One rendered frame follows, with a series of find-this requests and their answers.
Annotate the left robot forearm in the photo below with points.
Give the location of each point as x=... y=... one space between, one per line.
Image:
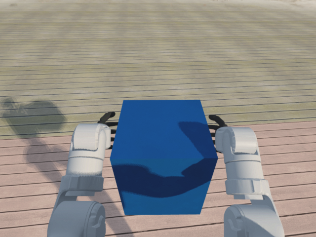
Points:
x=85 y=163

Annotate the right robot upper arm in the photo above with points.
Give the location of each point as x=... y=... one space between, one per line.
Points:
x=251 y=220

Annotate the robot left hand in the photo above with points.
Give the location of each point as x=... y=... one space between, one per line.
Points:
x=103 y=120

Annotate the robot right hand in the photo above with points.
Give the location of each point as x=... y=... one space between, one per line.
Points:
x=215 y=127

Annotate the left robot upper arm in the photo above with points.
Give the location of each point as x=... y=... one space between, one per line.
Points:
x=78 y=219

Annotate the right robot forearm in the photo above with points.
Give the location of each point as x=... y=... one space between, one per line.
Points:
x=245 y=178

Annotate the carton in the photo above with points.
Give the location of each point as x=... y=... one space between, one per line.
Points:
x=163 y=157

